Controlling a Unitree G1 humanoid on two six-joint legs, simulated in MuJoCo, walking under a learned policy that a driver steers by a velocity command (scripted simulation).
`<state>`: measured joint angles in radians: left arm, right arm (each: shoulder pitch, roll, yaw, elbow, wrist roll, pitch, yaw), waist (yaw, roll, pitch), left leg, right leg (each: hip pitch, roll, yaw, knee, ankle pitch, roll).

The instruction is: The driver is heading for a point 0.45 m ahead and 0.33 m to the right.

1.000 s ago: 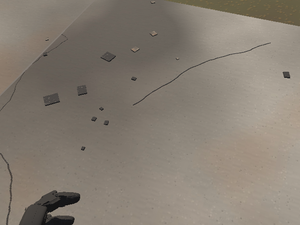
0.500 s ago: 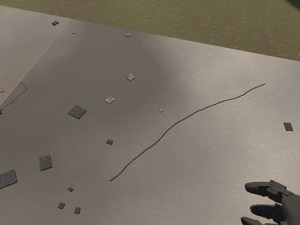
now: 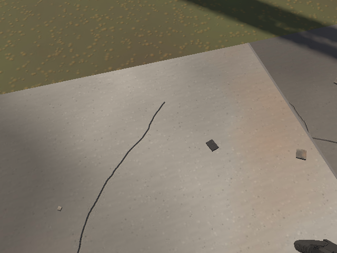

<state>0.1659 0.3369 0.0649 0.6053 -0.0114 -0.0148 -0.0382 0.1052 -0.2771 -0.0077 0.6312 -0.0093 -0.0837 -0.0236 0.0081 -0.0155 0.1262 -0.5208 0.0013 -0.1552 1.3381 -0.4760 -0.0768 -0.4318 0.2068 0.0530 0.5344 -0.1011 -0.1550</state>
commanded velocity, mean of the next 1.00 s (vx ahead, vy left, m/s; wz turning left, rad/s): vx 0.36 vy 0.00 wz -0.83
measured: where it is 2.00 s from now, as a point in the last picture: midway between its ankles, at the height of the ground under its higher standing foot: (285, 200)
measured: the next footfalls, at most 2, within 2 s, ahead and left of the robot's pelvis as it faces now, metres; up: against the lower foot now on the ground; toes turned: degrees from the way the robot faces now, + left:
left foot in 0.28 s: +0.30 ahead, +0.15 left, +0.00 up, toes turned -28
right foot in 0.74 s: +0.07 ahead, -0.01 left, +0.00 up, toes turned -47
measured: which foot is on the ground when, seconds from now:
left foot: up 0.00-0.26, down 0.28-0.70, up 0.72-1.00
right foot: down 0.00-0.26, up 0.28-0.72, down 0.74-1.00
